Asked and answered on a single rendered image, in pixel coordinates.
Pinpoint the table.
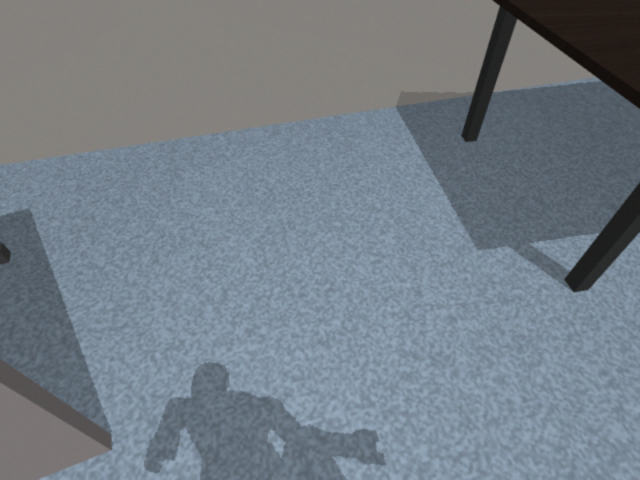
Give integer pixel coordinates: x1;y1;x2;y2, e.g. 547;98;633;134
461;0;640;292

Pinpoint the cube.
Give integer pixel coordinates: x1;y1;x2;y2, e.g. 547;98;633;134
0;242;11;265

